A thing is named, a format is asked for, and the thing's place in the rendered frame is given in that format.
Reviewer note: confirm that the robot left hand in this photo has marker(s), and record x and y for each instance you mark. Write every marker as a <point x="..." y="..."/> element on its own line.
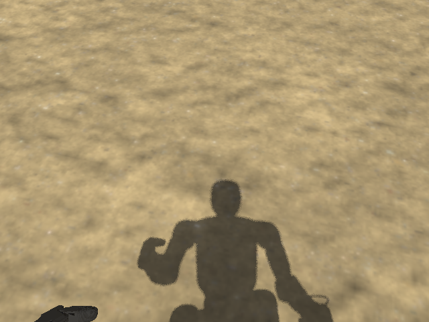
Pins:
<point x="69" y="314"/>

